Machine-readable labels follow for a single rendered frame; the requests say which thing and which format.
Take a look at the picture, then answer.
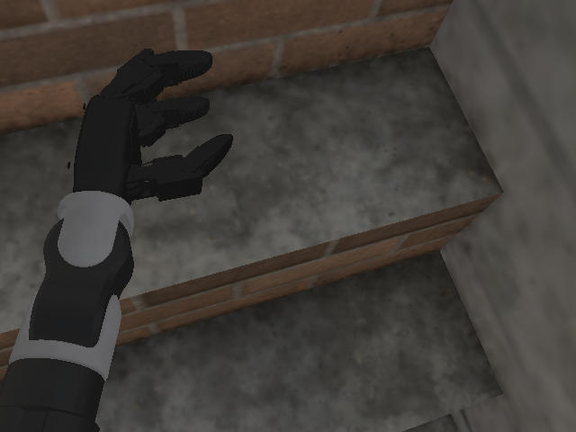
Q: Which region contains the robot left hand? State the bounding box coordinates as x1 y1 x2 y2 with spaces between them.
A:
67 49 233 206

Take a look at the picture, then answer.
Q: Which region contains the robot left forearm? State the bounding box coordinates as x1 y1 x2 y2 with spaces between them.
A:
0 191 134 432

